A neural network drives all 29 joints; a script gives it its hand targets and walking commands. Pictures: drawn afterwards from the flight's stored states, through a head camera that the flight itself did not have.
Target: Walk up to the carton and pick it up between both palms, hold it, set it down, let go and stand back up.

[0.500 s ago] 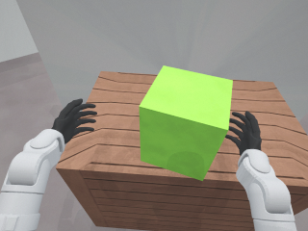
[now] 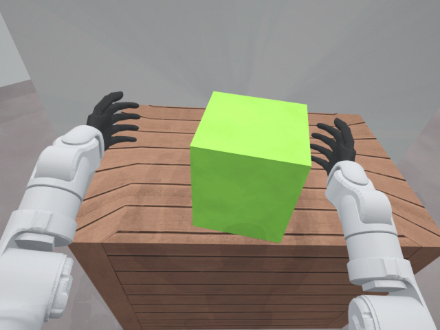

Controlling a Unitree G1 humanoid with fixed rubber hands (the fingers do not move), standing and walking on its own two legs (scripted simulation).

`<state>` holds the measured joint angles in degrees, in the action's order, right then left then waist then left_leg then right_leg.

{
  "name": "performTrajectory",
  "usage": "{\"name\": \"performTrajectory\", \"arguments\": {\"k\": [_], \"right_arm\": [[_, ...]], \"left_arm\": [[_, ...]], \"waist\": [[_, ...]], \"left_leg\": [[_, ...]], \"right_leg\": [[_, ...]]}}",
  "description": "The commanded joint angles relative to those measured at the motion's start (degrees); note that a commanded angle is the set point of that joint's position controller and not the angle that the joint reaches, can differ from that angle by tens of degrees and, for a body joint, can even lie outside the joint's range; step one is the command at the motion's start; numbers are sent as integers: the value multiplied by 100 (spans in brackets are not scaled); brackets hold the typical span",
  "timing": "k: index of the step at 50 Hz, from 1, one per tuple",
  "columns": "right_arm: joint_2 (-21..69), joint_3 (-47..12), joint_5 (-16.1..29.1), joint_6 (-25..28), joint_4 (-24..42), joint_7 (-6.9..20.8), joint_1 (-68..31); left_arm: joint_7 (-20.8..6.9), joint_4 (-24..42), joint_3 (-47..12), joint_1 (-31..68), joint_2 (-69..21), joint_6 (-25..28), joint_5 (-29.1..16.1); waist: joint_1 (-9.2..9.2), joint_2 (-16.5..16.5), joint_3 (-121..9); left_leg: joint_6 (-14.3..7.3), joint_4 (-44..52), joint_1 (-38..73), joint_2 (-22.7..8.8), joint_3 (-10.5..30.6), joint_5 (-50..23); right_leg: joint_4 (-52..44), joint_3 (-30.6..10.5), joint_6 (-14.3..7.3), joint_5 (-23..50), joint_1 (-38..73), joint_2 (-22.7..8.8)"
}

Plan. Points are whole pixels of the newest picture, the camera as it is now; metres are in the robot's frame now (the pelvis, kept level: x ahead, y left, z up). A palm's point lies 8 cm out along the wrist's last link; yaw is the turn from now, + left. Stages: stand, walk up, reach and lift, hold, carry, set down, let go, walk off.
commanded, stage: reach and lift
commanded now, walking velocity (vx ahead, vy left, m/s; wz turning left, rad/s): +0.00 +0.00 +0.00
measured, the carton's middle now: (247, 167) +0.46 -0.14 +0.04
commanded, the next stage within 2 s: none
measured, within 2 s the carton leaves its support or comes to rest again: neither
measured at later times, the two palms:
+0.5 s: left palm (124, 108) +0.49 +0.10 +0.20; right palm (337, 136) +0.38 -0.28 +0.18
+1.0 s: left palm (144, 142) +0.48 +0.07 +0.12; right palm (334, 133) +0.39 -0.28 +0.18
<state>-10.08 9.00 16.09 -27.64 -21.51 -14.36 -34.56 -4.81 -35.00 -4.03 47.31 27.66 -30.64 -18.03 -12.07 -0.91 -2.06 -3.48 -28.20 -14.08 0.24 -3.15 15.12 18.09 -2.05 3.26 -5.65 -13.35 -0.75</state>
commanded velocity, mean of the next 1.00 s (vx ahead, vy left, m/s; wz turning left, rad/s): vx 0.00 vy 0.00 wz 0.00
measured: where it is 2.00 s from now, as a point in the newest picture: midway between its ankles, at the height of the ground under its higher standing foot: outside the picture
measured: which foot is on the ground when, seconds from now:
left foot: down 0.00-1.00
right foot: down 0.00-1.00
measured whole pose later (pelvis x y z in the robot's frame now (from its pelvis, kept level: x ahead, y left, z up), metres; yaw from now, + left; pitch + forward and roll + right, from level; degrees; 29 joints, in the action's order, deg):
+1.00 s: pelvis +0.00 -0.04 +0.00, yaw +0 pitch +12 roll -2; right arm -6.4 7.2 15.9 -7.5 -58.4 -16.1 -57.9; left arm -3.1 -81.5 -8.0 62.8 21.8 -2.1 -16.5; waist -17.0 -1.0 -10.8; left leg -0.6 -29.2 -27.0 -1.3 -0.9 13.8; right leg 22.0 0.3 0.6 -6.1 -27.4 0.8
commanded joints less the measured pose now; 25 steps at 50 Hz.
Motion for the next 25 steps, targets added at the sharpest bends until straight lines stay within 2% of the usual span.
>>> {"name": "performTrajectory", "arguments": {"k": [1,2,3,4,5,6,7,8,9,10,11,12,13,14,15,16,17,18,19,20,21,22,23,24,25], "right_arm": [[-877,37,17,464,828,148,-3697],[-968,168,-21,536,946,131,-3843],[-818,6,-10,549,623,139,-3736],[-812,10,16,545,425,111,-3957],[-800,14,-64,614,343,119,-3747],[-799,-46,25,649,376,105,-3857],[-770,35,-22,668,184,92,-3991],[-935,86,-76,753,106,86,-4070],[-850,25,-13,752,57,82,-4288],[-889,73,-60,787,-80,99,-4527],[-844,114,-55,795,-220,101,-4529],[-782,-19,-24,837,-230,105,-4401],[-835,55,-115,965,-188,72,-4414],[-847,64,-59,1003,-199,43,-4585],[-859,-80,55,1058,-273,35,-4470],[-862,-70,37,1048,-420,31,-4569],[-832,-33,-25,1083,-548,41,-4623],[-911,37,-66,1032,-888,38,-4744],[-884,-53,-16,1071,-776,31,-5053],[-882,36,-126,1138,-806,-3,-4984],[-745,-32,-117,1182,-736,-44,-5020],[-819,-12,-116,1182,-901,-47,-5213],[-637,-66,-54,1243,-979,-85,-5088],[-752,35,-115,1298,-1017,-100,-4967],[-656,-88,-7,1310,-995,-101,-5274]], "left_arm": [[80,433,388,3784,1056,557,-24],[97,500,248,3943,1046,632,-150],[105,192,203,3849,883,675,-77],[79,-11,162,4104,943,724,-65],[72,-254,142,3884,844,779,-24],[84,-210,207,4082,983,864,-26],[72,-457,175,4215,963,918,-13],[88,-415,150,4228,908,985,10],[90,-606,185,4538,1027,1049,-21],[109,-749,86,4670,935,1096,-86],[104,-775,57,4818,952,1145,-41],[135,-764,58,4655,922,1222,-62],[170,-661,96,4567,844,1244,-23],[170,-561,60,4898,870,1293,-23],[159,-722,18,4688,729,1298,-15],[137,-854,125,4828,816,1302,49],[168,-826,131,4985,795,1342,128],[142,-1206,211,5068,891,1355,85],[161,-1519,182,5233,926,1362,5],[163,-1520,20,5123,795,1408,-38],[115,-1506,21,5252,872,1545,-72],[132,-1756,-3,5410,919,1591,-88],[135,-1742,-33,5425,867,1659,-28],[161,-1639,-40,5353,826,1675,-23],[167,-1843,-14,5620,861,1743,-34]], "waist": [[63,634,-2919],[-123,549,-3217],[-21,542,-2914],[-74,521,-3025],[-76,565,-3005],[6,610,-3131],[-143,515,-3211],[-144,639,-3252],[-67,556,-3349],[-209,538,-3380],[-219,603,-3520],[-122,683,-3512],[-150,684,-3814],[-215,693,-3982],[-205,713,-3966],[-173,655,-3863],[-166,825,-3905],[-201,785,-3762],[-120,601,-3737],[-349,532,-3705],[-323,484,-3762],[-340,563,-3911],[-367,655,-3884],[-387,724,-4149],[-325,679,-4191]], "left_leg": [[505,564,691,-102,354,-1155],[490,557,747,-98,379,-1067],[506,563,767,-105,392,-1121],[446,548,732,-57,333,-1087],[539,542,711,-83,352,-1228],[525,547,726,-66,345,-1146],[491,513,615,-39,346,-1286],[540,498,803,-66,392,-1442],[496,508,746,-26,363,-1341],[477,521,776,-26,397,-1277],[460,505,853,-35,371,-1325],[523,490,890,-46,390,-1573],[573,392,1116,-17,358,-1999],[596,319,1218,8,349,-2168],[633,280,1310,-13,426,-2406],[584,280,1371,-1,426,-2495],[645,255,1330,-18,405,-2520],[611,345,1211,-8,431,-2127],[539,362,930,59,380,-1943],[515,391,944,36,408,-1956],[511,348,801,52,366,-1854],[529,337,777,77,367,-1808],[501,318,727,108,331,-1825],[607,286,919,87,346,-2056],[539,280,868,111,322,-1945]], "right_leg": [[178,443,-483,1307,827,394],[176,458,-499,1343,870,387],[208,459,-489,1351,812,392],[151,450,-487,1425,851,376],[210,515,-480,1483,869,381],[197,460,-431,1478,891,365],[198,509,-420,1660,980,345],[238,545,-438,1721,877,393],[210,509,-434,1643,829,380],[215,561,-425,1667,776,373],[192,559,-476,1692,724,383],[203,564,-436,1806,773,364],[213,633,-442,2178,840,408],[242,665,-421,2278,774,437],[249,677,-415,2418,748,452],[226,649,-384,2472,730,464],[203,632,-397,2398,572,455],[135,613,-380,2167,585,415],[139,598,-347,2233,765,352],[176,633,-320,2466,848,361],[203,572,-298,2476,924,306],[250,601,-294,2506,916,293],[256,539,-284,2603,937,241],[315,643,-267,2796,933,268],[236,608,-255,2666,802,268]]}}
